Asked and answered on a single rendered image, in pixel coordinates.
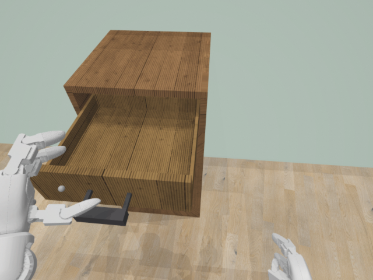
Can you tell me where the left robot forearm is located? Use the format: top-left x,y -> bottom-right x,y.
0,232 -> 37,280

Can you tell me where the robot left hand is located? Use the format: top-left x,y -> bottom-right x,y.
0,131 -> 101,235

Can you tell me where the handle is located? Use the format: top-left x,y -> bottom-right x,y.
73,190 -> 132,226

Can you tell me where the cabinet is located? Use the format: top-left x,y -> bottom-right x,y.
64,30 -> 211,218

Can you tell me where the robot right hand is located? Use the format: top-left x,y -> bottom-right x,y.
268,233 -> 312,280

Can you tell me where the drawer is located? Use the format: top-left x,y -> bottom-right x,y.
30,94 -> 200,212

